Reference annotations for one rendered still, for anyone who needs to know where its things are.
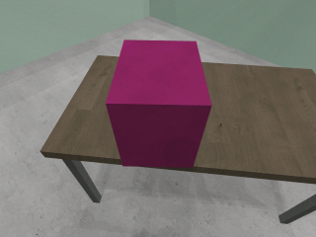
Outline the table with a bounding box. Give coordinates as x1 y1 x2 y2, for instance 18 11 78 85
40 55 316 224

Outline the carton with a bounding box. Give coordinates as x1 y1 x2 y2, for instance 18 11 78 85
106 39 212 168

